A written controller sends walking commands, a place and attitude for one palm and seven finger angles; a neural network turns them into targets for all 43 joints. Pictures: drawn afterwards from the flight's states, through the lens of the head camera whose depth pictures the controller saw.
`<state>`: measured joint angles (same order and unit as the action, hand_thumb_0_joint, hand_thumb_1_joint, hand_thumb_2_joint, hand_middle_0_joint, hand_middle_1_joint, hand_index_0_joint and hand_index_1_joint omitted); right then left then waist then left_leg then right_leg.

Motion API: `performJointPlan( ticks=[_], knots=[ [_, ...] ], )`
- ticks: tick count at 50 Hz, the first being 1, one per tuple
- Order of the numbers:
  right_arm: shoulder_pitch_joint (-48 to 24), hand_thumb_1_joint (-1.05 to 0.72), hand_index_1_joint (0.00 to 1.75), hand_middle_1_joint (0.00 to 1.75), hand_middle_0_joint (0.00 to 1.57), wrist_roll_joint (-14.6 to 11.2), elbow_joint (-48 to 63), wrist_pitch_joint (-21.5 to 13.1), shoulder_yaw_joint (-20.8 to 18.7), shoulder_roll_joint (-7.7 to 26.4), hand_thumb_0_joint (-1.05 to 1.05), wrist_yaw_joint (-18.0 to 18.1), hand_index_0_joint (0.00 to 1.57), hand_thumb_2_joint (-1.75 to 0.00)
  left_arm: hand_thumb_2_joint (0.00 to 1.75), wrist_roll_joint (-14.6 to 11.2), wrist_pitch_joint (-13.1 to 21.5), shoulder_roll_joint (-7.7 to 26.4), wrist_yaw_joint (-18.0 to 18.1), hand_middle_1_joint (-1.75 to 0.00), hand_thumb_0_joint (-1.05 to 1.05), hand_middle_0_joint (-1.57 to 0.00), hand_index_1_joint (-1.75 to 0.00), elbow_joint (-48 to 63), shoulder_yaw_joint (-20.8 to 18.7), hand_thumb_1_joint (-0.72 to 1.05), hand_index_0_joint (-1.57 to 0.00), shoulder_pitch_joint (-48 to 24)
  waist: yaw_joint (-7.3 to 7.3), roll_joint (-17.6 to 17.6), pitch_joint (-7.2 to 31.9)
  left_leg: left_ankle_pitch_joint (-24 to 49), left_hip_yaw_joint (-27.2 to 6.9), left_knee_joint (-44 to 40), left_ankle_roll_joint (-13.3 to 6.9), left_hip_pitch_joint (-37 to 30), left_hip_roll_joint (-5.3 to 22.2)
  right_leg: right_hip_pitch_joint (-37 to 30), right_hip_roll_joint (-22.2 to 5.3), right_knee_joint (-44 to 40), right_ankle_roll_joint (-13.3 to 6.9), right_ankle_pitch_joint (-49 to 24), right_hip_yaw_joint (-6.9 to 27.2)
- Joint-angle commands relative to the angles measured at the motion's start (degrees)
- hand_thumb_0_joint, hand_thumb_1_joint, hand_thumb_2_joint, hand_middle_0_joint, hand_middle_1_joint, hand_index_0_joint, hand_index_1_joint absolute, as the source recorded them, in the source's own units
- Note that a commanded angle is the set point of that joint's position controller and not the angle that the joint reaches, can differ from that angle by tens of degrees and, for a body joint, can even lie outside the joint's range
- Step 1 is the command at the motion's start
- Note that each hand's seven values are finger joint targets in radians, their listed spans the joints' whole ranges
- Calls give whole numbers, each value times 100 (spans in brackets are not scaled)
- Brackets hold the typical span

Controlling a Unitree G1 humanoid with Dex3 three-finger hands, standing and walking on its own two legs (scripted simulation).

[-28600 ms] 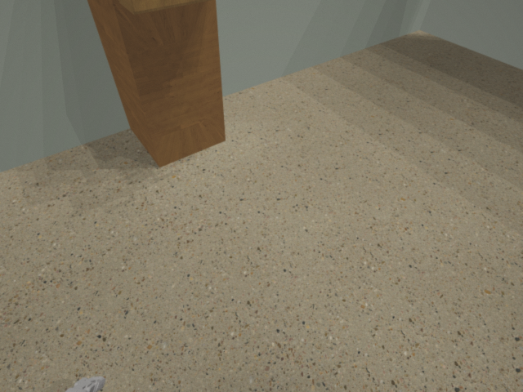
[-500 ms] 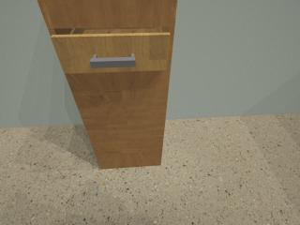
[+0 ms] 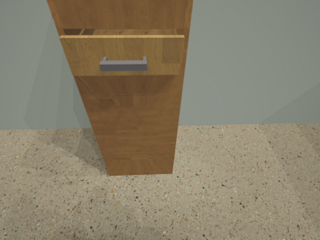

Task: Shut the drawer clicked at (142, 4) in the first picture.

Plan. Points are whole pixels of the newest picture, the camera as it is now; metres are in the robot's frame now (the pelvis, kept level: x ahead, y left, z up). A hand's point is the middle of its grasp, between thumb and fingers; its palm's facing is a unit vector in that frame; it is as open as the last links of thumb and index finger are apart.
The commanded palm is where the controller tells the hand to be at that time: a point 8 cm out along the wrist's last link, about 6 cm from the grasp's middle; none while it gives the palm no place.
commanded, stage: look again from close up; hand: left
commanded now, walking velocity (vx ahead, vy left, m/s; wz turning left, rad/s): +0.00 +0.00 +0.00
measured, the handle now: (124, 62) +0.60 +0.15 +0.15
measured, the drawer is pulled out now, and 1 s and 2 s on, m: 0.06 0.06 0.06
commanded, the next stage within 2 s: raise the hand and make a fist in 0.44 s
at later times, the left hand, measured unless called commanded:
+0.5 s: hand out of the picture +0.03 +0.18 -0.17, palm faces +0.01 -0.98 -0.20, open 7.4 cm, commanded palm none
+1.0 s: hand (103, 207) +0.20 +0.15 -0.01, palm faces +0.18 -0.98 -0.02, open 5.8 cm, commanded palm +0.22 +0.19 +0.04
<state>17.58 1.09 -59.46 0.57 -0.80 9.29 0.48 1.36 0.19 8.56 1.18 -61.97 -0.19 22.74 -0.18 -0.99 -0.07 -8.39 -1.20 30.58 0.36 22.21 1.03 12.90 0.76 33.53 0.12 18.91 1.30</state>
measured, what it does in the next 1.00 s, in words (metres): shifts its weight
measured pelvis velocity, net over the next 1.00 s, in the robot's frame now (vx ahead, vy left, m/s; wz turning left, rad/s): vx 0.05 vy -0.02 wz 0.03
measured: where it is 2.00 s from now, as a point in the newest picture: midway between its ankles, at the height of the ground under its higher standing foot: outside the picture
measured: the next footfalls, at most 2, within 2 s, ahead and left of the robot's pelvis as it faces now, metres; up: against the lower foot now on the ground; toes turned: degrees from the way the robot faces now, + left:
none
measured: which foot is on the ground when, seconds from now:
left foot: down 0.00-1.00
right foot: down 0.00-1.00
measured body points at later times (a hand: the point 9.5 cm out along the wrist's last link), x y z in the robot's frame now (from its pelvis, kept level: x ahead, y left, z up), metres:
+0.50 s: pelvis +0.05 +0.00 +0.01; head +0.07 +0.00 +0.46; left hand +0.03 +0.23 -0.15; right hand +0.06 -0.23 -0.15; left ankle +0.11 +0.13 -0.73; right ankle -0.01 -0.13 -0.73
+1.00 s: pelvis +0.05 -0.02 -0.04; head +0.06 -0.02 +0.41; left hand +0.19 +0.21 +0.00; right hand +0.30 -0.25 -0.06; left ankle +0.11 +0.12 -0.73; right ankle -0.01 -0.13 -0.73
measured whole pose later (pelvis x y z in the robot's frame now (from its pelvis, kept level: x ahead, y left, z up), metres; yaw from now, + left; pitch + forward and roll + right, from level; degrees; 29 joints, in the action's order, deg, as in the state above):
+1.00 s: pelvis +0.05 -0.02 -0.04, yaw +2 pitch +6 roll +0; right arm 8.4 0.4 -25.7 -9.0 -3.0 14.1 1.4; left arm -9.9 15.0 9.0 -5.9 7.0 -3.0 35.6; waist 3.1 0.7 6.3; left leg -20.2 -3.6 51.9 2.2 38.0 0.8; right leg 26.3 1.0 53.2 -1.3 33.0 -1.5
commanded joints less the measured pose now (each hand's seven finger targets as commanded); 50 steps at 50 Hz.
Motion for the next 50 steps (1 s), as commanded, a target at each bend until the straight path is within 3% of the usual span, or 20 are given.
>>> performJointPlan(
  ticks=[1, 9, 26, 27, 28, 29, 30, 31, 32, 33, 34, 35, 38, 39, 40, 42, 44, 46, 49, 50],
  knots=[
    [189, -90, 30, 30, 20, -20, 161, -98, -111, 567, 0, 46, 20, -90, 90, -19, 105, 624, 47, -30, 0, -20, -30, 254, -90, 90, -20, 136, -61, 23, -776, -1445, -511, -777, -187, -554, 290, 1347, -404, -1279, -313, 1438, 613],
    [48, -90, 30, 30, 20, -14, 126, -126, -113, 577, 0, 52, 20, -90, 90, -9, 126, 597, 41, -30, 0, -20, -30, 138, -107, 90, -20, 294, 25, -1, -692, -1474, -594, -951, -204, -468, 296, 1051, -420, -1271, -312, 1185, 569],
    [-59, -90, 30, 30, 20, -60, -108, -272, -65, 641, 0, 117, 20, -90, 90, -33, 154, 661, 84, -30, 0, -20, -30, 22, -118, 90, -20, 37, 67, -13, -153, 652, -393, -601, -300, -1068, 441, 114, -494, -997, -195, -825, 317],
    [-672, -90, 30, 30, 20, -102, 331, -245, -44, 679, 0, 69, 20, -90, 90, 19, 240, 649, 298, -30, 0, -20, -30, -28, -64, 90, -20, 415, 277, 465, -434, 585, -144, 546, -111, -731, 361, 277, -729, -1598, -59, -2259, 908],
    [-245, -90, 30, 30, 20, -334, 2250, -1101, -243, 1596, 0, 356, 20, -90, 90, -1142, 1485, 1966, 381, -32, 0, -22, -32, 9430, -536, 90, -22, -3724, -687, -653, 2501, 894, 220, -118, -332, -2569, -177, 95, -272, -660, -153, -2213, -16],
    [-655, -90, 30, 30, 20, -282, 1773, -1691, -8, 943, 0, 599, 20, -90, 90, -690, 1202, 1672, 735, -34, 0, -24, -34, 8157, -801, 90, -24, -1359, 50, -1785, 2587, 1207, 280, -323, -316, -3116, 104, 156, -60, -166, -249, -1323, -350],
    [-671, -90, 30, 30, 20, -344, 1509, -1907, -88, 880, 0, 657, 20, -90, 90, -727, 894, 1216, 1066, -37, 0, -26, -37, 7905, -461, 90, -26, -1153, -185, -1173, 2032, 560, 176, -355, -142, -2308, 133, 420, -9, -239, -167, -677, -603],
    [-577, -90, 30, 30, 20, -447, 1444, -1935, -89, 714, 0, 523, 20, -90, 90, -769, 233, -347, 995, -39, 0, -28, -39, 6003, 383, 90, -28, 981, -179, -666, 901, 178, 70, -402, -242, -1609, 106, 829, -68, -166, -137, -591, -697],
    [-532, -90, 30, 30, 20, -473, 1999, -1954, -137, 913, 0, 486, 20, -90, 90, -1060, 439, -330, 849, -41, 0, -30, -41, 7706, 515, 90, -30, 59, -186, -452, 559, 89, -139, -368, -170, -1253, 84, 724, -110, -190, -95, -730, -784],
    [-702, -90, 30, 30, 20, -393, 2122, -1998, -216, 1003, 0, 503, 20, -90, 90, -902, 673, 15, 772, -43, 0, -32, -43, 7696, 304, 90, -32, 137, -326, -10, 443, -5, -75, -130, -203, -1128, 33, 1106, -62, -318, -76, -586, -743],
    [-759, -90, 30, 30, 20, -274, 2253, -2028, -252, 1005, 0, 484, 20, -90, 90, -869, 953, -25, 642, -45, 0, -34, -45, 7504, 212, 90, -34, 431, -252, 408, 236, 38, -53, 83, -215, -815, -48, 1354, -13, -296, -47, -505, -779],
    [-850, -90, 30, 30, 20, -280, 2426, -1989, -326, 985, 0, 400, 20, -90, 90, -912, 1113, -86, 425, -47, 0, -36, -47, 6732, 38, 90, -36, 1381, 8, 743, 130, 272, -49, 256, -182, -513, -75, 1331, 21, -205, -59, -602, -809],
    [-1142, -90, 30, 30, 20, -80, 2706, -1678, -473, 959, 0, 88, 20, -90, 90, -1173, 2186, -184, -622, -54, 0, -42, -54, 5945, -312, 90, -42, 2242, 353, 1763, 100, 530, 89, 1031, 9, 467, -85, 1852, 58, 712, -22, -1506, -838],
    [-1229, -90, 30, 30, 20, -57, 2869, -1597, -502, 1027, 0, 6, 20, -90, 90, -1332, 2597, -133, -1073, -56, 0, -44, -56, 5986, -408, 90, -44, 2209, 403, 1836, 238, 416, 130, 1250, 50, 715, -109, 1865, -8, 972, 13, -1901, -753],
    [-1321, -90, 30, 30, 20, -140, 3127, -1481, -584, 1017, 0, -32, 20, -90, 90, -1350, 2553, 287, -1254, -58, 0, -46, -58, 5768, -947, 90, -46, 2668, 652, 1527, 355, 417, 245, 1341, 29, 806, -158, 1602, -71, 1073, -26, -2195, -608],
    [-1555, -90, 30, 30, 20, -195, 3738, -1290, -487, 1069, 0, -34, 20, -90, 90, -1429, 2138, 417, -1372, -62, 0, -50, -62, 6836, -854, 90, -50, 2128, 704, 684, 842, 426, 467, 1378, -59, 580, -278, 1270, -129, 1146, -75, -2212, -528],
    [-1453, -90, 30, 30, 20, -209, 4103, -1156, -408, 986, 0, 21, 20, -90, 90, -1420, 1786, 572, -1193, -67, 0, -54, -67, 7947, -903, 90, -54, 1503, 600, 3, 1420, 516, 536, 1455, -147, 214, -289, 1191, -119, 1115, -52, -2145, -437],
    [-1154, -90, 30, 30, 20, -130, 4188, -1097, -374, 896, 0, 74, 20, -90, 90, -1341, 1829, 654, -815, -71, 0, -58, -71, 8827, -894, 90, -58, 677, 291, -263, 1564, 342, 411, 1632, -207, 122, -202, 1608, -57, 1044, 12, -1787, -303],
    [-738, -90, 30, 30, 20, -43, 4031, -1200, -266, 862, 0, 176, 20, -90, 90, -1198, 2620, 457, -414, -78, 0, -64, -78, 9893, -405, 90, -64, -911, -231, -659, 1621, 293, 123, 2001, -290, -128, -98, 2375, 48, 1161, -31, -1249, -321],
    [-645, -90, 30, 30, 20, -48, 3934, -1288, -239, 898, 0, 207, 20, -90, 90, -1154, 2862, 396, -432, -80, 0, -66, -80, 10214, -152, 90, -66, -1429, -395, -409, 1600, 126, 25, 2113, -311, -70, -43, 2659, 112, 1217, -36, -896, -291]
  ],
)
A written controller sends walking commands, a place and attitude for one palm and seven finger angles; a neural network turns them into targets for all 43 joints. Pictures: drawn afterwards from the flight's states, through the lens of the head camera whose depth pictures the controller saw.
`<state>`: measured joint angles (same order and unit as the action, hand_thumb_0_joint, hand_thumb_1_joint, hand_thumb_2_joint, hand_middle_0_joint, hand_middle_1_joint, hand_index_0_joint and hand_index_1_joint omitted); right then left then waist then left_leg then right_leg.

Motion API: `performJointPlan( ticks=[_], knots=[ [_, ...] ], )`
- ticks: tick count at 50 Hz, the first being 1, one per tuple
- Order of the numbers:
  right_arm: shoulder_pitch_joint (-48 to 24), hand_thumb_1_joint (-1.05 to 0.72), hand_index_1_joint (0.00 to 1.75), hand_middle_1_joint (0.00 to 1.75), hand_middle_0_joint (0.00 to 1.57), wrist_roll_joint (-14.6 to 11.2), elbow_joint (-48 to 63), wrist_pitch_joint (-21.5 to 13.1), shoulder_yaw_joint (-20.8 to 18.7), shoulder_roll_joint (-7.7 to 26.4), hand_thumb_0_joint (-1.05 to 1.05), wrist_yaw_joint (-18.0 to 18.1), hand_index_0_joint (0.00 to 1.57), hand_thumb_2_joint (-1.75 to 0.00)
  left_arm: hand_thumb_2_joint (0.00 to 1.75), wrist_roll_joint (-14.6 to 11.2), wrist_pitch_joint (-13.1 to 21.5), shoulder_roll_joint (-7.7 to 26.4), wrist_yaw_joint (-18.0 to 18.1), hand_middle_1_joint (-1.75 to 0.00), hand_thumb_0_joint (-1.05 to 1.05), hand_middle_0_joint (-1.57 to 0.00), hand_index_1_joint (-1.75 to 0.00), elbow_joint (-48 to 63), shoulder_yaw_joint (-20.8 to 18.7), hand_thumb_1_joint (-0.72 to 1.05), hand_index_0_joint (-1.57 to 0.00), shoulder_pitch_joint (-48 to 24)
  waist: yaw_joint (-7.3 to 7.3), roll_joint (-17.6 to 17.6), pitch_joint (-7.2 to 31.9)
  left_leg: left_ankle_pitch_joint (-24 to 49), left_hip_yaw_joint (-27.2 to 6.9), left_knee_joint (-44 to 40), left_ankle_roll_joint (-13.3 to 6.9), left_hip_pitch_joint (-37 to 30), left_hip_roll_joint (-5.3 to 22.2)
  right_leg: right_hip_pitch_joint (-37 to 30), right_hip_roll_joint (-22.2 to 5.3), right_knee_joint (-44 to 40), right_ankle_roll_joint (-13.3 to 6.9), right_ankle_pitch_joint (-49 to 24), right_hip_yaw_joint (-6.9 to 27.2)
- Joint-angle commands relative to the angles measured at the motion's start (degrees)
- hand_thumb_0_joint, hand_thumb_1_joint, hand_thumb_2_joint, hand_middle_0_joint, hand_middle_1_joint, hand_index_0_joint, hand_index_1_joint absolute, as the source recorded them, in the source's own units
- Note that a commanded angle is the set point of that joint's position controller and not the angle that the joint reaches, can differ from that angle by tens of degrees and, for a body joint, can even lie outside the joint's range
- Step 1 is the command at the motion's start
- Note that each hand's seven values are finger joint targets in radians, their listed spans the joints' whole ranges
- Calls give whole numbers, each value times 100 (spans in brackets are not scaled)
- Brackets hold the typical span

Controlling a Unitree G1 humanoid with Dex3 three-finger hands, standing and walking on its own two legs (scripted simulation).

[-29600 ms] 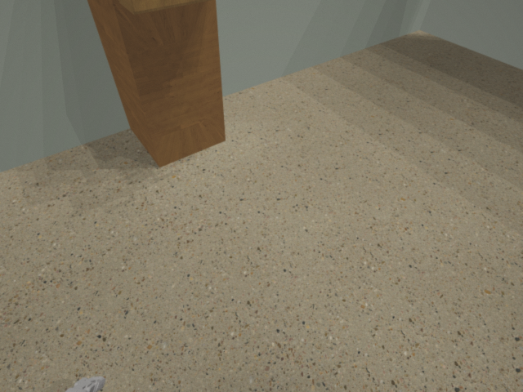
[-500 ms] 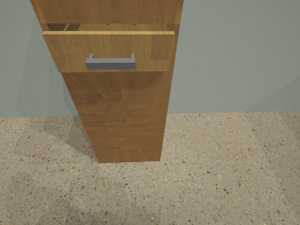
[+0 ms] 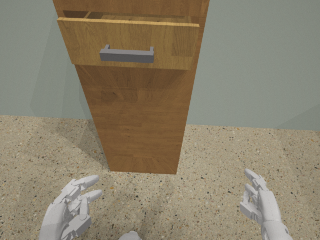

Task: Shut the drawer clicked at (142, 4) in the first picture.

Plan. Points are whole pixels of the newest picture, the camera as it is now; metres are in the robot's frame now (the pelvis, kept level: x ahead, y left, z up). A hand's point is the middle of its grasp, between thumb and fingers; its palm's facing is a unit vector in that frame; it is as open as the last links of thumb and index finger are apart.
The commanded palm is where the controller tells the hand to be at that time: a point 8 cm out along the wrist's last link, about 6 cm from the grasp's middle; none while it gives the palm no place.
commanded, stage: raise the hand and make a fist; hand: left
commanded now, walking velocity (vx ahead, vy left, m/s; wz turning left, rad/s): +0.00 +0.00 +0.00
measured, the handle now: (128, 52) +0.56 +0.16 +0.20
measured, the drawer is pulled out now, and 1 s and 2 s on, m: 0.06 0.06 0.06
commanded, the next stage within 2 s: bring the fist close to the handle in 1.44 s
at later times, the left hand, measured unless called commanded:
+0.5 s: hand (102, 132) +0.27 +0.15 +0.19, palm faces +0.06 -1.00 -0.03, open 3.4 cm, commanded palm +0.25 +0.19 +0.19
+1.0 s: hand (107, 66) +0.35 +0.15 +0.28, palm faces +0.02 -1.00 -0.03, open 3.2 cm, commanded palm +0.32 +0.19 +0.29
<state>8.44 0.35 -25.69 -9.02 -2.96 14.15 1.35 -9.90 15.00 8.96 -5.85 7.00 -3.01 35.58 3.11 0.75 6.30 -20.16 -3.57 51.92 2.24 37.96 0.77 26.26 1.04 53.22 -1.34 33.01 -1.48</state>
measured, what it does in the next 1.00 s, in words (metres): stands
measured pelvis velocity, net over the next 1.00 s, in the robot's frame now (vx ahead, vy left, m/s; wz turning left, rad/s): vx -0.01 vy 0.03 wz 0.00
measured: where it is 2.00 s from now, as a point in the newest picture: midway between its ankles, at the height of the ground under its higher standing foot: outside the picture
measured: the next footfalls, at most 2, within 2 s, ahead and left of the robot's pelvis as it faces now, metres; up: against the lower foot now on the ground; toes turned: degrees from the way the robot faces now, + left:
none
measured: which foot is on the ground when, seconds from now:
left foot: down 0.00-1.00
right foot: down 0.00-1.00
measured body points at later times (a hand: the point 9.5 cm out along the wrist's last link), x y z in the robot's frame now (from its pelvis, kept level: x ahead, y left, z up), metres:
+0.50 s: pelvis -0.01 +0.00 +0.03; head -0.02 -0.02 +0.48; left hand +0.26 +0.20 +0.19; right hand +0.12 -0.24 -0.07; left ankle +0.06 +0.15 -0.69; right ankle -0.06 -0.10 -0.69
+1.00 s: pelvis -0.01 +0.03 +0.04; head -0.05 +0.01 +0.49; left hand +0.34 +0.20 +0.28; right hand +0.23 -0.15 -0.01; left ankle +0.06 +0.15 -0.69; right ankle -0.06 -0.10 -0.69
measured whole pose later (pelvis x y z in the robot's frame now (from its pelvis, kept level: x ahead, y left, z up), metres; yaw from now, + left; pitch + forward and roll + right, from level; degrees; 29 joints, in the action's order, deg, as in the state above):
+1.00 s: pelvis -0.01 +0.03 +0.04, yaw +0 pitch -3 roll +0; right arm 4.4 -2.6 -36.1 -3.5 6.8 10.9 3.5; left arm -10.8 -32.1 10.1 2.2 -2.6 -3.9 -31.3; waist 3.8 -2.2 3.2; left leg -10.6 -2.1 31.5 0.1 17.7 -0.5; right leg 6.1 -0.8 31.2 0.7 21.8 -0.4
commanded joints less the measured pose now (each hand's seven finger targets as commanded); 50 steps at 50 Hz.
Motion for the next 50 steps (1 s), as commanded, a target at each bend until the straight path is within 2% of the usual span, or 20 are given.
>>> performJointPlan(
  ticks=[1, 4, 6, 9, 10, 13, 15, 17, 18, 20, 23, 25, 30, 35, 38, 40, 43, 45, 47, 50],
  knots=[
    [299, -90, 30, 30, 20, -13, 488, -409, 1, 478, 0, 156, 20, -90, 90, -56, 1521, 261, 172, -82, 0, -68, -82, 3196, 342, 90, -68, -2503, -713, -713, 913, 1103, 208, -32, -512, -1664, -5, 1455, 97, -809, 75, -2016, 21],
    [302, -90, 30, 30, 20, -122, 425, -599, 113, 588, 0, 285, 20, -90, 90, -257, 1549, 340, -271, -88, 0, -74, -88, 2808, 686, 90, -74, -2720, -856, -556, 666, 716, 100, -133, -534, -1686, 29, 1258, 86, -1073, 85, -1798, 81],
    [233, -90, 30, 30, 20, -201, 373, -544, 184, 598, 0, 344, 20, -90, 90, -255, 922, 565, -469, -93, 0, -78, -93, 2004, 595, 90, -78, -2623, -799, -381, 324, 449, 85, -289, -510, -1489, 15, 1026, 35, -1413, 115, -1630, 236],
    [2, -90, 30, 30, 20, -248, 406, -248, 312, 580, 0, 391, 20, -90, 90, -206, -395, 1005, -439, -99, 0, -84, -99, 836, 10, 90, -84, -2666, -337, 173, 74, 142, 148, -708, -478, -1110, -75, 525, -117, -1876, 153, -1121, 499],
    [-111, -90, 30, 30, 20, -255, 432, -181, 344, 557, 0, 375, 20, -90, 90, -252, -655, 1157, -344, -101, 0, -86, -101, 494, -357, 90, -86, -2804, -232, 388, -23, 138, 155, -779, -471, -1022, -112, 407, -119, -1953, 163, -943, 500],
    [-379, -90, 30, 30, 20, -243, 465, -41, 410, 474, 0, 364, 20, -90, 90, -481, -1086, 1295, -63, -108, 0, -92, -108, 593, -907, 90, -92, -3660, 26, 391, 358, 452, 220, -1010, -424, -1341, -147, -167, -276, -2109, 236, -1391, 573],
    [-442, -90, 30, 30, 20, -225, 503, -84, 401, 429, 0, 326, 20, -90, 90, -642, -1284, 1421, 249, -112, 0, -96, -112, 809, -1381, 90, -96, -3704, 221, 277, 746, 761, 225, -1190, -383, -1649, -117, -544, -260, -2091, 255, -1928, 402],
    [-441, -90, 30, 30, 20, -245, 526, -229, 395, 368, 0, 271, 20, -90, 90, -747, -1367, 1131, 564, -117, 0, -100, -117, 1454, -1354, 90, -100, -4043, 204, 142, 880, 1027, 315, -1297, -368, -1936, -110, -574, -225, -2110, 270, -2450, 272],
    [-338, -90, 30, 30, 20, -214, 498, -325, 377, 376, 0, 224, 20, -90, 90, -655, -1287, 997, 650, -119, 0, -102, -119, 1852, -1148, 90, -102, -4156, 135, 116, 966, 1165, 350, -1333, -370, -2124, -117, -541, -175, -2044, 268, -2656, 156],
    [-246, -90, 30, 30, 20, -229, 454, -515, 333, 398, 0, 129, 20, -90, 90, -420, -1104, 541, 643, -123, 0, -106, -123, 2127, -410, 90, -106, -4146, -64, 191, 707, 1314, 375, -1368, -406, -2331, -67, -307, -89, -2033, 262, -2823, 23],
    [-73, -90, 30, 30, 20, -243, 301, -674, 263, 498, 0, 91, 20, -90, 90, -151, -1137, 334, 456, -130, 0, -112, -130, 2113, 241, 90, -112, -4222, -241, -20, 469, 1278, 371, -1440, -462, -2558, -95, -120, -20, -2139, 214, -2699, -3],
    [-79, -90, 30, 30, 20, -274, 182, -693, 245, 584, 0, 140, 20, -90, 90, -110, -1464, 488, 375, -134, 0, -116, -134, 1737, 200, 90, -116, -4505, -273, 188, 173, 1040, 354, -1513, -483, -2537, -128, -60, -8, -2385, 221, -2329, 43],
    [-452, -90, 30, 30, 20, -276, 49, -475, 347, 602, 0, 278, 20, -90, 90, -74, -2350, 1127, 696, -145, 0, -126, -145, 1515, -612, 90, -126, -5746, -17, 98, 394, 890, 331, -1916, -453, -2827, -204, -405, 7, -2627, 116, -1741, -7],
    [-789, -90, 30, 30, 20, -243, 46, -381, 437, 433, 0, 250, 20, -90, 90, -144, -2601, 733, 936, -156, 0, -136, -156, 1959, -420, 90, -136, -6996, -31, -295, 1060, 1735, 297, -1960, -403, -3549, -172, -778, 51, -2475, 34, -2698, -161],
    [-835, -90, 30, 30, 20, -269, -42, -315, 476, 420, 0, 222, 20, -90, 90, -121, -2831, 384, 782, -160, 0, -140, -160, 1615, 33, 90, -140, -7550, -143, -454, 898, 1846, 238, -2025, -368, -3746, -151, -720, 76, -2510, 15, -2905, -189],
    [-831, -90, 30, 30, 20, -304, -133, -205, 469, 452, 0, 215, 20, -90, 90, -54, -3170, 266, 679, -160, 0, -140, -160, 932, 192, 90, -140, -7660, -139, -270, 615, 1769, 199, -2104, -369, -3659, -155, -690, 91, -2602, 7, -2843, -202],
    [-984, -90, 30, 30, 20, -336, -172, 82, 527, 482, 0, 265, 20, -90, 90, -19, -3881, 457, 666, -160, 0, -140, -160, 243, -26, 90, -140, -8126, -97, 48, 396, 1456, 153, -2305, -359, -3480, -191, -740, 71, -2756, 12, -2542, -190],
    [-1134, -90, 30, 30, 20, -341, -198, 239, 560, 510, 0, 306, 20, -90, 90, -70, -4288, 819, 751, -160, 0, -140, -160, -92, -476, 90, -140, -8371, 24, 282, 413, 1372, 176, -2391, -382, -3413, -227, -869, 62, -2889, 18, -2401, -154],
    [-1302, -90, 30, 30, 20, -340, -150, 321, 610, 453, 0, 328, 20, -90, 90, -116, -4515, 892, 846, -160, 0, -140, -160, 92, -605, 90, -140, -9179, 3, 244, 777, 1532, 218, -2390, -387, -3611, -245, -984, 46, -2898, 4, -2482, -134],
    [-1398, -90, 30, 30, 20, -294, -111, 298, 609, 394, 0, 274, 20, -90, 90, -103, -4350, 1039, 1015, -160, 0, -140, -160, 512, -756, 90, -140, -9956, 34, 8, 1352, 1990, 202, -2357, -374, -4015, -203, -1198, 59, -2846, -28, -2790, -112]
  ],
)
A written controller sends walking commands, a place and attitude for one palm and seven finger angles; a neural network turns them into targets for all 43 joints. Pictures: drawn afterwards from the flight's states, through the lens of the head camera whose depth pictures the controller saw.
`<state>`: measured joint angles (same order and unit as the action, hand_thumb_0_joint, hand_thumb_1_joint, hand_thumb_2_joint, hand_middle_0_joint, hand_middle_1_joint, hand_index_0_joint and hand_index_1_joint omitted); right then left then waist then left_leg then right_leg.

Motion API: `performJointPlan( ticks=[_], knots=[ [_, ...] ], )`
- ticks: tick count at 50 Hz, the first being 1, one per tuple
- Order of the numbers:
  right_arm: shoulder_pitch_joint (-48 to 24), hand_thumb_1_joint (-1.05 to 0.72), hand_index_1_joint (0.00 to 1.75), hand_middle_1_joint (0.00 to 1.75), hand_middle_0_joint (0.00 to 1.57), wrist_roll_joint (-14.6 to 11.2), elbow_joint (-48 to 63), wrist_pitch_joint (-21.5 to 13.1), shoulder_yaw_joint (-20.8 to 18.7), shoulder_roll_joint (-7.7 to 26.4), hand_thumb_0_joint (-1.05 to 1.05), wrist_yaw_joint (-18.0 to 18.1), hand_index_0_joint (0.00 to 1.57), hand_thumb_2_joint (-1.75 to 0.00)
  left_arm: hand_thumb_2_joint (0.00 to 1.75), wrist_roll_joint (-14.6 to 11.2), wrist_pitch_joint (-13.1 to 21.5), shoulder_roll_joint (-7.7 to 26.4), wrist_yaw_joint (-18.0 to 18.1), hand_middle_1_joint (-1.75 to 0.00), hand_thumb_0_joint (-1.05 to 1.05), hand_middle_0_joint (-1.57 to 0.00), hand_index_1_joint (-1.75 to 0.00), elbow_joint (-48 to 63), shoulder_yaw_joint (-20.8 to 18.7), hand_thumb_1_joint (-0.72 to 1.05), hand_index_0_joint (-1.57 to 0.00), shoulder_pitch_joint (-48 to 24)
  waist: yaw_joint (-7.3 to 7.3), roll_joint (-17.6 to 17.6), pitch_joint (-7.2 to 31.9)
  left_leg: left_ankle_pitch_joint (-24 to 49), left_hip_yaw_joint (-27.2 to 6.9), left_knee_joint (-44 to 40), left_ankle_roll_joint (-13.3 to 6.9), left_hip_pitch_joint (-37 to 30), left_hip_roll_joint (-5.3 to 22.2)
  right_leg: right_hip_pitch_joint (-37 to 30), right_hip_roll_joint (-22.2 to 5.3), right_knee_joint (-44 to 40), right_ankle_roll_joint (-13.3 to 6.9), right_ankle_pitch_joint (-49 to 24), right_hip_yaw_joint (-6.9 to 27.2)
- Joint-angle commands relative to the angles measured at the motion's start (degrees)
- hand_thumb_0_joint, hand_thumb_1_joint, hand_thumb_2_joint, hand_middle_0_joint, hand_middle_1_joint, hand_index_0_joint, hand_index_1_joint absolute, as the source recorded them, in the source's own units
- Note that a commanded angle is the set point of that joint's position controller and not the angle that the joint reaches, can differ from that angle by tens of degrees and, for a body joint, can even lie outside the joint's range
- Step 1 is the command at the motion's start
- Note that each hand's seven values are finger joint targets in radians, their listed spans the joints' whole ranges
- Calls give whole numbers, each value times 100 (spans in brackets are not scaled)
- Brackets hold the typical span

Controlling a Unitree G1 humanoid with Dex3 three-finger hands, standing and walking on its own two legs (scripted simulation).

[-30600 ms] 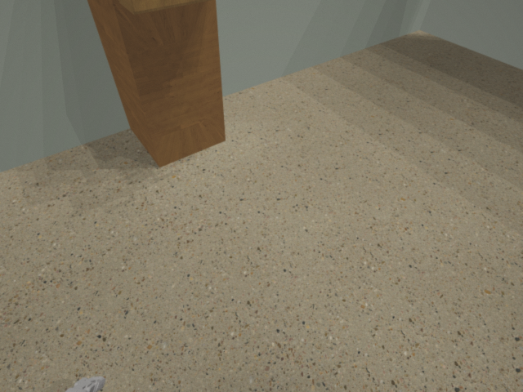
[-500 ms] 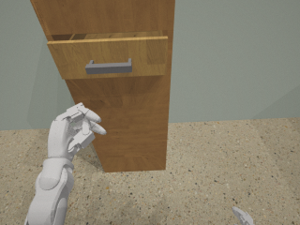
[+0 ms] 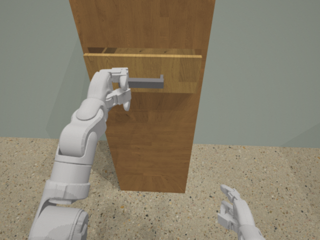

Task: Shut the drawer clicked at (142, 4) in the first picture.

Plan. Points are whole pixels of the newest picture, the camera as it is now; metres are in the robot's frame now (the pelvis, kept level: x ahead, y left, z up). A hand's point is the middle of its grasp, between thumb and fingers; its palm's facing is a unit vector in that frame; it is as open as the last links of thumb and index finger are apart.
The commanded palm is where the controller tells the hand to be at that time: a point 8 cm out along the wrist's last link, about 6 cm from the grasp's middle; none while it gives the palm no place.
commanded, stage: raise the hand and make a fist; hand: left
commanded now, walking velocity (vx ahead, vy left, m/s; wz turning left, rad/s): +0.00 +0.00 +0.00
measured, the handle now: (142, 79) +0.56 +0.14 +0.15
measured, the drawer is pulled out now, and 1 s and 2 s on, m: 0.06 0.06 0.06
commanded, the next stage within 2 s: bring the fist close to the handle in 0.44 s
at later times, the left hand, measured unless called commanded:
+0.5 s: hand (137, 81) +0.35 +0.10 +0.27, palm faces +0.05 -1.00 -0.01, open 3.3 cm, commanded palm +0.33 +0.14 +0.25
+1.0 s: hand (146, 93) +0.41 +0.09 +0.21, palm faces +0.03 -1.00 +0.01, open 3.3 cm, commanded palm +0.38 +0.14 +0.20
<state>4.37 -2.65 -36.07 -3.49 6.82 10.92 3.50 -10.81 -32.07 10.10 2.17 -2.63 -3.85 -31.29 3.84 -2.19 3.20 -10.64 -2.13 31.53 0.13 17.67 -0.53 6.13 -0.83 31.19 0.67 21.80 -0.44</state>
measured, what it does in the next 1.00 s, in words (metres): stands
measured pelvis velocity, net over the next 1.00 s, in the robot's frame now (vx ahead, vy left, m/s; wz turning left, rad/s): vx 0.01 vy -0.02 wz -0.01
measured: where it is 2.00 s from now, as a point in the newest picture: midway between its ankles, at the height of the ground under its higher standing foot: outside the picture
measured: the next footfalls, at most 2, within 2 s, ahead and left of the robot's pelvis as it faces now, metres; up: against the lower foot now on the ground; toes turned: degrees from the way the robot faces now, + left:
none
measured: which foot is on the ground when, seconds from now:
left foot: down 0.00-1.00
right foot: down 0.00-1.00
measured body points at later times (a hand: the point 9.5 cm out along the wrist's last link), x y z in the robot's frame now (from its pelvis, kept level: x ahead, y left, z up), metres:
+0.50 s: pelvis +0.00 -0.01 +0.00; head -0.05 -0.02 +0.45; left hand +0.34 +0.15 +0.27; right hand +0.18 -0.23 -0.07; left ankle +0.07 +0.12 -0.73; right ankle -0.05 -0.13 -0.73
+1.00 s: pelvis +0.01 -0.02 +0.00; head -0.02 -0.03 +0.45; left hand +0.40 +0.15 +0.21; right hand +0.17 -0.25 -0.09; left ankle +0.07 +0.12 -0.73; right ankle -0.05 -0.13 -0.73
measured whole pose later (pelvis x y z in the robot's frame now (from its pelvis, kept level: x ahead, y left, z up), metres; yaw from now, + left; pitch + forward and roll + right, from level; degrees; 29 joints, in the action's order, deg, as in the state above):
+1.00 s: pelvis +0.01 -0.02 +0.00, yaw -1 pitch -2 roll +0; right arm 11.6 -2.7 -38.8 -2.0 2.9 13.6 3.6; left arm -9.7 -20.3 9.4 2.5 -20.3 -6.9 -35.5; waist 0.8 -2.0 2.7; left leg -10.1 -2.2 29.3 1.6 17.7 1.2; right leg 6.8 0.8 29.6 -0.9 21.2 -0.2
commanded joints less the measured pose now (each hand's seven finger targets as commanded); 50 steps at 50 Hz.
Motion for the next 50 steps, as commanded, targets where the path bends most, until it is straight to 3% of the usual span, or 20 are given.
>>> performJointPlan(
  ticks=[1, 3, 5, 6, 7, 10, 12, 16, 20, 23, 26, 29, 30, 33, 37, 39, 43, 45, 48, 50],
  knots=[
    [-1015, -90, 30, 30, 20, 6, 946, -267, -357, 692, 0, 38, 20, -90, 90, -2, 453, 787, 220, -160, 0, -140, -160, 1599, -551, 90, -140, -3431, -70, 185, 1776, 1160, 72, -314, -155, -2097, -61, 767, 227, -602, -249, -1767, -232],
    [-939, -90, 30, 30, 20, 1, 868, -293, -370, 671, 0, -7, 20, -90, 90, 19, 587, 425, 175, -160, 0, -140, -160, 1328, -227, 90, -140, -3545, -185, 154, 1640, 1228, 56, -302, -138, -2184, -34, 888, 267, -587, -261, -1862, -267],
    [-823, -90, 30, 30, 20, -22, 831, -262, -428, 719, 0, -59, 20, -90, 90, -2, 550, 266, 78, -160, 0, -140, -160, 702, -225, 90, -140, -2687, -107, 436, 1365, 1174, 50, -376, -144, -1986, -15, 860, 291, -666, -247, -1870, -304],
    [-811, -90, 30, 30, 20, -50, 816, -201, -405, 744, 0, -63, 20, -90, 90, -2, 425, 199, 21, -160, 0, -140, -160, 476, -170, 90, -140, -2441, -113, 352, 1173, 1016, 95, -419, -134, -1824, -24, 850, 248, -687, -244, -1787, -301],
    [-789, -90, 30, 30, 20, -68, 801, -149, -409, 757, 0, -54, 20, -90, 90, -31, 285, 199, -14, -160, 0, -140, -160, 302, -196, 90, -140, -2407, -130, 499, 968, 856, 104, -461, -144, -1691, -40, 904, 254, -760, -225, -1718, -294],
    [-826, -90, 30, 30, 20, -129, 813, -25, -438, 810, 0, -57, 20, -90, 90, 33, -57, 414, 58, -160, 0, -140, -160, 106, -385, 90, -140, -2296, -66, 357, 640, 489, 144, -601, -136, -1503, -59, 935, 249, -899, -221, -1323, -264],
    [-867, -90, 30, 30, 20, -100, 879, -10, -415, 791, 0, -40, 20, -90, 90, 56, -63, 567, 206, -160, 0, -140, -160, 518, -499, 90, -140, -2777, -97, 314, 844, 471, 139, -613, -148, -1578, -69, 903, 234, -891, -238, -1230, -242],
    [-971, -90, 30, 30, 20, 4, 991, -156, -466, 723, 0, -9, 20, -90, 90, 85, 695, 976, 470, -160, 0, -140, -160, 1823, -796, 90, -140, -3431, -60, 298, 1649, 816, 166, -532, -172, -2023, -2, 635, 216, -821, -239, -1362, -184],
    [-821, -90, 30, 30, 20, 5, 953, -296, -527, 688, 0, -86, 20, -90, 90, 178, 1294, 513, 416, -160, 0, -140, -160, 1993, -287, 90, -140, -3028, -150, 72, 1695, 1090, 182, -440, -143, -2279, 54, 709, 284, -759, -253, -1659, -250],
    [-815, -90, 30, 30, 20, -29, 857, -237, -514, 727, 0, -55, 20, -90, 90, 176, 926, 336, 270, -160, 0, -140, -160, 1343, -106, 90, -140, -2648, -184, 25, 1202, 836, 219, -505, -149, -2044, -6, 822, 280, -877, -223, -1654, -242],
    [-836, -90, 30, 30, 20, -108, 733, -100, -473, 806, 0, 5, 20, -90, 90, 36, 212, 418, 175, -160, 0, -140, -160, 440, -287, 90, -140, -2255, -137, 493, 557, 352, 251, -613, -174, -1561, -71, 916, 255, -1128, -163, -1221, -209],
    [-881, -90, 30, 30, 20, -133, 644, -41, -421, 844, 0, 82, 20, -90, 90, -48, -181, 507, 237, -160, 0, -140, -160, -117, -480, 90, -140, -2583, -175, 880, 240, 94, 264, -627, -200, -1376, -111, 1093, 224, -1291, -121, -776, -149],
    [-857, -90, 30, 30, 20, -112, 595, -56, -438, 868, 0, 86, 20, -90, 90, -81, -139, 533, 280, -160, 0, -140, -160, -277, -540, 90, -140, -2653, -163, 913, 159, 72, 255, -630, -200, -1370, -113, 1147, 232, -1351, -106, -694, -129],
    [-746, -90, 30, 30, 20, -15, 603, -122, -450, 823, 0, 122, 20, -90, 90, -37, 344, 775, 414, -160, 0, -140, -160, -127, -699, 90, -140, -3426, -230, 916, 593, 198, 244, -578, -209, -1431, -116, 1100, 182, -1214, -115, -763, -57],
    [-518, -90, 30, 30, 20, 72, 695, -261, -503, 717, 0, 64, 20, -90, 90, 122, 1492, 785, 392, -160, 0, -140, -160, 525, -565, 90, -140, -3887, -269, 220, 1438, 760, 260, -437, -210, -1847, -86, 821, 182, -869, -187, -1542, -55],
    [-408, -90, 30, 30, 20, 60, 705, -260, -546, 729, 0, 42, 20, -90, 90, 200, 1768, 744, 262, -160, 0, -140, -160, 319, -514, 90, -140, -3458, -263, 96, 1628, 1011, 314, -336, -200, -1929, -82, 741, 190, -756, -184, -1996, -62],
    [-234, -90, 30, 30, 20, -18, 648, -191, -587, 804, 0, 45, 20, -90, 90, 188, 1633, 484, 0, -160, 0, -140, -160, -498, -229, 90, -140, -3114, -396, 335, 1131, 800, 319, -307, -209, -1619, -84, 991, 210, -828, -124, -2025, -106],
    [-188, -90, 30, 30, 20, -36, 653, -167, -617, 859, 0, 58, 20, -90, 90, 100, 1501, 486, -33, -160, 0, -140, -160, -804, -337, 90, -140, -2847, -346, 582, 1052, 775, 286, -312, -218, -1510, -78, 995, 227, -853, -111, -1975, -147],
    [-164, -90, 30, 30, 20, -25, 716, -158, -637, 852, 0, 59, 20, -90, 90, 31, 1509, 505, 13, -160, 0, -140, -160, -543, -479, 90, -140, -2957, -291, 453, 1283, 1017, 303, -263, -220, -1545, -98, 919, 224, -731, -129, -2276, -157],
    [-67, -90, 30, 30, 20, 11, 658, -148, -653, 885, 0, 51, 20, -90, 90, 44, 1699, 788, 135, -160, 0, -140, -160, -509, -739, 90, -140, -2988, -279, 629, 1372, 1124, 289, -232, -222, -1520, -71, 834, 234, -702, -120, -2367, -153]
  ],
)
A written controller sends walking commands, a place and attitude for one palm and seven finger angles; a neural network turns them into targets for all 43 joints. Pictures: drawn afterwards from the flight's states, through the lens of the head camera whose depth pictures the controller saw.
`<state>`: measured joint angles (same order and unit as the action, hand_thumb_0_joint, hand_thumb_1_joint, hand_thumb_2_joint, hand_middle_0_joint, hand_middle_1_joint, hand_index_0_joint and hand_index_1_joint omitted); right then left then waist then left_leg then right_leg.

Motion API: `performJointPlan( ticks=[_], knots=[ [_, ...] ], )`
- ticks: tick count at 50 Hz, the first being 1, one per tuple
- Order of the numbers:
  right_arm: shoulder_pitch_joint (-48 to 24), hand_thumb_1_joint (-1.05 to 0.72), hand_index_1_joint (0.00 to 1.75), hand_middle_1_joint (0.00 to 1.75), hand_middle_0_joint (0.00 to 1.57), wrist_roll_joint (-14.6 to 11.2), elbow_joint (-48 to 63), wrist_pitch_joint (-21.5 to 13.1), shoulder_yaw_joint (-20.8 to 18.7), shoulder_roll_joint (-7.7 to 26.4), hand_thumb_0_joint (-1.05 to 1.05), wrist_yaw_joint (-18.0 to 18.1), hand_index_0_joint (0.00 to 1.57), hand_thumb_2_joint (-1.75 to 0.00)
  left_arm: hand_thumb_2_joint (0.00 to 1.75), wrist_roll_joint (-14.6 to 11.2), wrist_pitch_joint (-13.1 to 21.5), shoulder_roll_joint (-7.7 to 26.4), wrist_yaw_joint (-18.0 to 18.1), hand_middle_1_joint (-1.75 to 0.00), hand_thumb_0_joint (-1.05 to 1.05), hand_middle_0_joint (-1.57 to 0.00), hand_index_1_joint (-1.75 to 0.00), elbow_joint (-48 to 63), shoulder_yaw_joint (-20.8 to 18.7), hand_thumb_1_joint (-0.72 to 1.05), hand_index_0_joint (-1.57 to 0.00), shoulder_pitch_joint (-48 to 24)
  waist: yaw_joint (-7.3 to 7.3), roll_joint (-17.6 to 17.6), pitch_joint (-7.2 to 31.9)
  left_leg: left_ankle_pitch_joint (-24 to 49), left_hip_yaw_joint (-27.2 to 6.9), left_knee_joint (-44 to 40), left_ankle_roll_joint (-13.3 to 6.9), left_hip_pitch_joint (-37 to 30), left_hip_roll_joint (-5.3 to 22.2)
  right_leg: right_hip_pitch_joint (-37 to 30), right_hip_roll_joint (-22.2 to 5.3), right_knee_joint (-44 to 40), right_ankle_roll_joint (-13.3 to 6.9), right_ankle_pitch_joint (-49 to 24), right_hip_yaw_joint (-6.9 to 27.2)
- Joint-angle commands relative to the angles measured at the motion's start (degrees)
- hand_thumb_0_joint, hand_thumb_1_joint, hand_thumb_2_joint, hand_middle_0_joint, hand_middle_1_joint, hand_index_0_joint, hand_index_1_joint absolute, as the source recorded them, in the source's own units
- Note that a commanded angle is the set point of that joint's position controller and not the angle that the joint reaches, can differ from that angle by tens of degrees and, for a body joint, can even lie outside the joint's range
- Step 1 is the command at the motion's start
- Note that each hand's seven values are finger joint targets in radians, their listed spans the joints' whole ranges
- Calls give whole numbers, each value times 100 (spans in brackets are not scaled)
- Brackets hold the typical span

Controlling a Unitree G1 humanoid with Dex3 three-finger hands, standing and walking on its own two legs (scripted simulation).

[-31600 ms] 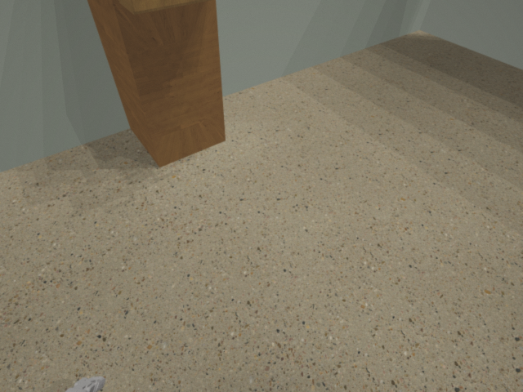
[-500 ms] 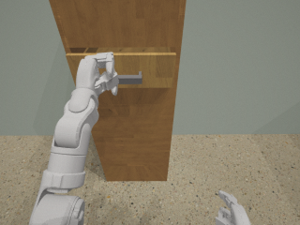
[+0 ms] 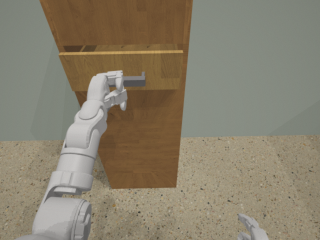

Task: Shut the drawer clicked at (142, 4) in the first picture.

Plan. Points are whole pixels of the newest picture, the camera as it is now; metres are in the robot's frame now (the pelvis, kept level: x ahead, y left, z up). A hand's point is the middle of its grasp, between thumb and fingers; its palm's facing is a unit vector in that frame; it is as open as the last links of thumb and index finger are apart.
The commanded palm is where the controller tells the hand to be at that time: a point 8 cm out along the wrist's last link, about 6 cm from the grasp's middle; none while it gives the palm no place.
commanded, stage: bring the fist close to the handle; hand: left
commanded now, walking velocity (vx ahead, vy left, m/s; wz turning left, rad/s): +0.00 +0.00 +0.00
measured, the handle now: (122, 78) +0.56 +0.16 +0.15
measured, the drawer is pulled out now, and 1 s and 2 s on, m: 0.06 0.06 0.00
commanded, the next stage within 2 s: push the drawer shut in 0.94 s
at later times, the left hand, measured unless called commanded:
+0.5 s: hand (136, 99) +0.44 +0.10 +0.15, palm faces +0.07 -1.00 +0.00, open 3.3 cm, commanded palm +0.42 +0.15 +0.15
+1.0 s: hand (137, 99) +0.45 +0.10 +0.15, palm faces +0.06 -1.00 +0.02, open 3.3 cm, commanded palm +0.42 +0.15 +0.15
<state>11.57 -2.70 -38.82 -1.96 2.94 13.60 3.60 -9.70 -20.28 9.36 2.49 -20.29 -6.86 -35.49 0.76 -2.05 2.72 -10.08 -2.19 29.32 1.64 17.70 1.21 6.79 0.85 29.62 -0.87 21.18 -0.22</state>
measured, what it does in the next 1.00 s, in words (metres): stands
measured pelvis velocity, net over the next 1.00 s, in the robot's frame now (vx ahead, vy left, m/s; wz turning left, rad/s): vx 0.00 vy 0.01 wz -0.03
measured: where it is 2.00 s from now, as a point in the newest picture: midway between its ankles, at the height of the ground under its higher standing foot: outside the picture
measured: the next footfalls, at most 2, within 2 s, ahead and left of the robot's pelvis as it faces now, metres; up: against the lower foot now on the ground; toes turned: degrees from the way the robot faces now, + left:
none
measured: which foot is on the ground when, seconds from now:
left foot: down 0.00-1.00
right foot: down 0.00-1.00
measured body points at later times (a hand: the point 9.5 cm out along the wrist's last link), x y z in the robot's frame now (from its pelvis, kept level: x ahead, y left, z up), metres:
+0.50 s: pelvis +0.01 +0.00 -0.01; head +0.01 -0.01 +0.44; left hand +0.43 +0.15 +0.16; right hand +0.12 -0.24 -0.12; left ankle +0.06 +0.14 -0.73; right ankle -0.06 -0.11 -0.73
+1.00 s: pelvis +0.00 +0.01 -0.01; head +0.01 +0.00 +0.44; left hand +0.44 +0.15 +0.15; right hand +0.08 -0.25 -0.13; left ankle +0.06 +0.14 -0.73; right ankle -0.06 -0.11 -0.73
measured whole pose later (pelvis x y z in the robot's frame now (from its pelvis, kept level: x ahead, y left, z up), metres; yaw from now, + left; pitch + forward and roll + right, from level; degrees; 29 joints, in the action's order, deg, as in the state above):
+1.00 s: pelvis +0.00 +0.01 -0.01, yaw -2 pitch +4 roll -1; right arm 18.4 -1.1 -38.7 -1.4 0.0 13.3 1.1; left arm -6.4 1.7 8.9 5.7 -41.4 -10.2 -40.8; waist -3.4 -2.3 4.1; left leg -13.4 -1.0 36.8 1.4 27.9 2.4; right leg 17.2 1.9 36.4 -0.6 23.6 1.2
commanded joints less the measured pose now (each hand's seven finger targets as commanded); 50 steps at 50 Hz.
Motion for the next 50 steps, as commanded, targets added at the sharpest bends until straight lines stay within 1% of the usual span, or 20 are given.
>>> performJointPlan(
  ticks=[1, 5, 7, 8, 10, 13, 16, 22, 23, 27, 28, 31, 34, 35, 37, 40, 44, 45, 48, 50],
  knots=[
    [-768, -90, 30, 30, 20, 29, 967, -316, -270, 581, 0, 20, 20, -90, 90, -23, 655, 652, 133, -160, 0, -140, -160, 1458, -243, 90, -140, -2736, -31, 463, 1490, 1149, 305, 4, -379, -1573, -252, 782, 65, -481, 26, -2376, -170],
    [-520, -90, 30, 30, 20, 81, 896, -353, -339, 586, 0, -36, 20, -90, 90, 142, 1154, 707, 318, -160, 0, -140, -160, 1451, -251, 90, -140, -2846, -91, 466, 1625, 1247, 308, 108, -377, -1650, -207, 871, 111, -380, 12, -2357, -190],
    [-436, -90, 30, 30, 20, 95, 877, -354, -358, 568, 0, -61, 20, -90, 90, 215, 1285, 567, 337, -160, 0, -140, -160, 1367, -130, 90, -140, -2821, -121, 200, 1772, 1350, 308, 161, -353, -1736, -200, 919, 112, -282, -15, -2449, -189],
    [-394, -90, 30, 30, 20, 93, 875, -352, -372, 563, 0, -74, 20, -90, 90, 236, 1304, 407, 328, -160, 0, -140, -160, 1240, -13, 90, -140, -2745, -142, 220, 1762, 1363, 308, 180, -348, -1736, -192, 979, 126, -263, -12, -2452, -212],
    [-294, -90, 30, 30, 20, 95, 825, -310, -402, 623, 0, -74, 20, -90, 90, 234, 1292, 529, 328, -160, 0, -140, -160, 817, -146, 90, -140, -2519, -154, 486, 1658, 1348, 306, 207, -368, -1583, -189, 988, 143, -288, 17, -2503, -215],
    [-223, -90, 30, 30, 20, 90, 817, -236, -391, 617, 0, -70, 20, -90, 90, 223, 1241, 435, 322, -160, 0, -140, -160, 514, -103, 90, -140, -2672, -201, 452, 1480, 1232, 320, 212, -364, -1409, -204, 1078, 129, -284, 24, -2480, -200],
    [-151, -90, 30, 30, 20, 109, 814, -177, -412, 631, 0, -59, 20, -90, 90, 207, 1341, 596, 353, -160, 0, -140, -160, 289, -302, 90, -140, -2629, -178, 548, 1504, 1207, 333, 243, -372, -1274, -201, 1050, 122, -265, 39, -2481, -175],
    [140, -90, 30, 30, 20, 156, 756, -215, -468, 598, 0, -123, 20, -90, 90, 314, 2017, 416, 433, -160, 0, -140, -160, 206, -99, 90, -140, -3170, -368, 301, 1703, 1244, 289, 430, -358, -1353, -165, 1348, 159, -98, 21, -2399, -155],
    [186, -90, 30, 30, 20, 161, 733, -218, -479, 606, 0, -135, 20, -90, 90, 331, 2122, 437, 427, -160, 0, -140, -160, 123, -100, 90, -140, -3176, -363, 231, 1772, 1235, 284, 458, -344, -1354, -162, 1391, 165, -57, 13, -2374, -161],
    [365, -90, 30, 30, 20, 187, 643, -187, -509, 652, 0, -139, 20, -90, 90, 340, 2372, 767, 398, -160, 0, -140, -160, -446, -383, 90, -140, -3229, -383, 519, 1824, 1132, 294, 538, -357, -1057, -177, 1361, 165, 18, 42, -2439, -120],
    [357, -90, 30, 30, 20, 172, 663, -176, -513, 642, 0, -153, 20, -90, 90, 354, 2416, 679, 374, -160, 0, -140, -160, -392, -276, 90, -140, -3315, -396, 309, 1867, 1088, 324, 556, -355, -1078, -189, 1411, 159, 26, 41, -2407, -109],
    [418, -90, 30, 30, 20, 177, 688, -203, -544, 648, 0, -174, 20, -90, 90, 356, 2565, 768, 368, -160, 0, -140, -160, -362, -363, 90, -140, -3350, -371, 279, 2087, 1155, 300, 602, -363, -1167, -164, 1433, 185, 65, 37, -2434, -115],
    [445, -90, 30, 30, 20, 156, 670, -185, -537, 650, 0, -188, 20, -90, 90, 311, 2599, 795, 311, -160, 0, -140, -160, -553, -383, 90, -140, -3299, -373, 270, 1936, 1088, 322, 612, -360, -1028, -164, 1449, 199, 66, 36, -2444, -125],
    [508, -90, 30, 30, 20, 164, 658, -172, -550, 675, 0, -181, 20, -90, 90, 317, 2634, 952, 316, -160, 0, -140, -160, -622, -501, 90, -140, -3339, -378, 451, 1920, 1047, 313, 616, -370, -954, -156, 1394, 204, 56, 38, -2382, -128],
    [473, -90, 30, 30, 20, 139, 709, -188, -562, 653, 0, -213, 20, -90, 90, 314, 2638, 703, 274, -160, 0, -140, -160, -632, -324, 90, -140, -3199, -386, 294, 1838, 995, 332, 611, -371, -988, -157, 1537, 220, 63, 37, -2336, -140],
    [538, -90, 30, 30, 20, 141, 740, -197, -579, 676, 0, -238, 20, -90, 90, 297, 2614, 621, 246, -160, 0, -140, -160, -664, -271, 90, -140, -3061, -365, 349, 1835, 990, 330, 630, -377, -954, -160, 1555, 241, 56, 35, -2293, -161],
    [526, -90, 30, 30, 20, 123, 730, -181, -572, 691, 0, -215, 20, -90, 90, 248, 2528, 710, 266, -160, 0, -140, -160, -735, -338, 90, -140, -3244, -421, 603, 1654, 730, 333, 587, -404, -788, -165, 1619, 234, -14, 73, -2116, -126],
    [556, -90, 30, 30, 20, 127, 684, -162, -568, 706, 0, -195, 20, -90, 90, 264, 2529, 931, 301, -160, 0, -140, -160, -855, -501, 90, -140, -3305, -428, 675, 1558, 655, 334, 577, -413, -728, -147, 1624, 230, -55, 79, -1998, -106],
    [520, -90, 30, 30, 20, 137, 714, -173, -556, 653, 0, -195, 20, -90, 90, 315, 2638, 923, 349, -160, 0, -140, -160, -624, -493, 90, -140, -3525, -394, 260, 1775, 710, 342, 610, -396, -885, -162, 1660, 214, 10, 50, -2008, -83],
    [560, -90, 30, 30, 20, 149, 697, -194, -552, 667, 0, -192, 20, -90, 90, 343, 2730, 1002, 355, -160, 0, -140, -160, -619, -493, 90, -140, -3634, -436, 364, 1848, 675, 312, 634, -396, -912, -143, 1689, 231, 14, 52, -1906, -90]
  ],
)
